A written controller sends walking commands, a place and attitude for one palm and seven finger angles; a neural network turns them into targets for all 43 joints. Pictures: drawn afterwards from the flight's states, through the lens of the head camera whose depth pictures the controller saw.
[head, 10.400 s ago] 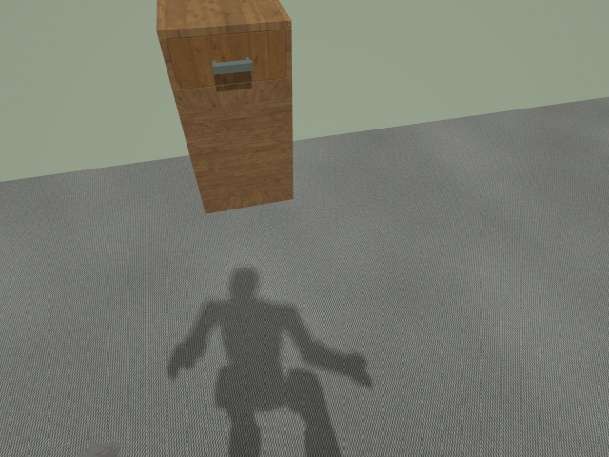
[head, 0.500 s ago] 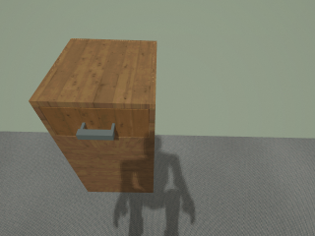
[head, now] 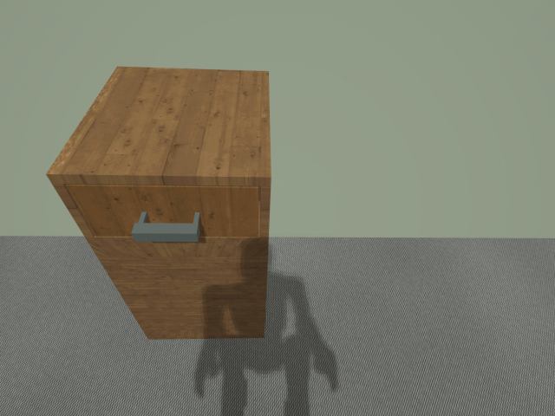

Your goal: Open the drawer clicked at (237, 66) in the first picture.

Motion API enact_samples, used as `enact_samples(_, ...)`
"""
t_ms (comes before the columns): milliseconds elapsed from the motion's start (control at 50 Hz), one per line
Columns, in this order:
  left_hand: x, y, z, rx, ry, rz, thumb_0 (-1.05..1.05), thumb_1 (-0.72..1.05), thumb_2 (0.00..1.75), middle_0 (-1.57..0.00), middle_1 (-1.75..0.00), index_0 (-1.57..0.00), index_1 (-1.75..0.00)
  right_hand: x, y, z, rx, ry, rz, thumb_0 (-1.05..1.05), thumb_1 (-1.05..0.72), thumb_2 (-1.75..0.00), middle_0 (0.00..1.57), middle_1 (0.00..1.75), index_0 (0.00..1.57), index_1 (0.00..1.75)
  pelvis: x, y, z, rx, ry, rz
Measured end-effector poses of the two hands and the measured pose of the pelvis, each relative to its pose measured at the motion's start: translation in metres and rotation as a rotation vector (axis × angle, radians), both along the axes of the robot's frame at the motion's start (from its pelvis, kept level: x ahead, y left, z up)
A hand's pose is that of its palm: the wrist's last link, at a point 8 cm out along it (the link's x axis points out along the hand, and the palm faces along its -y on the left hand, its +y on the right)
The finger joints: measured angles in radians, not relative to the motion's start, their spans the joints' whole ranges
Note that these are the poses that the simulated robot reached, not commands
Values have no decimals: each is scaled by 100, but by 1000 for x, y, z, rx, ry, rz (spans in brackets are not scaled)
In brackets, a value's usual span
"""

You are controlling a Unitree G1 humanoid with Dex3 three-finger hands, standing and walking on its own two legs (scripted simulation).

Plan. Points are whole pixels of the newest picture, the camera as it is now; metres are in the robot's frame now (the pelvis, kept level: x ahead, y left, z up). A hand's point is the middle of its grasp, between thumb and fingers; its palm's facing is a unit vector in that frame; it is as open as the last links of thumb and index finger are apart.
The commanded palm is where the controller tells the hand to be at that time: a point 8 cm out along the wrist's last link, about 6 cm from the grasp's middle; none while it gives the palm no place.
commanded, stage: come to a stop and stand still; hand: left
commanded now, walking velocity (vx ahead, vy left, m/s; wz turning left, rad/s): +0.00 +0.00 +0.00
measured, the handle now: (168, 224) +0.49 +0.25 -0.07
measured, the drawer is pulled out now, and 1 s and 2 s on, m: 0.00 0.00 0.00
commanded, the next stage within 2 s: look again from close up in 0.74 s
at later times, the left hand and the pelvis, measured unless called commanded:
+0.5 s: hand out of the picture -0.07 +0.20 -0.17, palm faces +0.02 -0.99 -0.16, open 7.4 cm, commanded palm none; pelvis -0.02 +0.04 +0.01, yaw +1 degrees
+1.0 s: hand out of the picture -0.06 +0.18 -0.17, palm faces +0.02 -0.99 -0.14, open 7.4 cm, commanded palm none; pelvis -0.02 +0.04 +0.01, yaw +0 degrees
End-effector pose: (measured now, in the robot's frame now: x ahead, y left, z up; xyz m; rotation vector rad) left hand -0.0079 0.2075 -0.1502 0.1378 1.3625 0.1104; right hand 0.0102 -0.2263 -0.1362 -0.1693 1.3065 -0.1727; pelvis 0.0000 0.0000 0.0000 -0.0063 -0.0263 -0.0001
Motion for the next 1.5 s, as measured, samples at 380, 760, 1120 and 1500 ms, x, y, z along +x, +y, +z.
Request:
enact_samples(380,-40,45,4,13,34,24,0,91,90,-19,-30,-20,-30,-30,35,7,12,52,36,0,-91,-90,20,30,20,30,-22,32,5,-5,17,14)
enact_samples(760,-70,30,4,-36,126,47,0,91,90,-20,-30,-20,-30,-30,44,9,11,72,28,1,-92,-90,20,30,20,30,-20,40,8,1,20,11)
enact_samples(1120,-46,26,5,-28,89,31,0,91,90,-19,-30,-20,-30,-37,45,7,29,102,3,0,-92,-90,20,30,20,30,-13,34,9,2,18,3)
enact_samples(1500,-13,32,20,41,-36,-86,2,92,89,-20,-30,-20,-31,-32,40,9,8,17,-3,2,-93,-90,21,30,20,30,-14,34,6,1,22,-8)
